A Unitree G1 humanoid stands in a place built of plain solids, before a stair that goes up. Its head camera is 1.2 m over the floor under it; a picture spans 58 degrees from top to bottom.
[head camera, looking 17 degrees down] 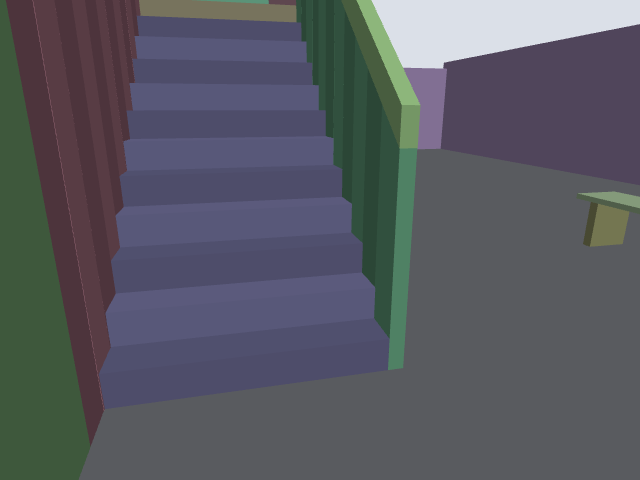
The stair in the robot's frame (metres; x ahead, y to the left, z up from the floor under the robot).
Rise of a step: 0.17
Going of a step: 0.21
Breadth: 1.25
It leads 13 degrees to the left of straight ahead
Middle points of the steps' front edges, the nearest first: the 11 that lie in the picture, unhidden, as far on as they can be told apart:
1.66 0.29 0.17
1.86 0.33 0.34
2.07 0.38 0.51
2.28 0.43 0.68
2.49 0.48 0.85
2.69 0.52 1.01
2.90 0.57 1.18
3.11 0.62 1.35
3.32 0.67 1.52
3.52 0.71 1.69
3.73 0.76 1.86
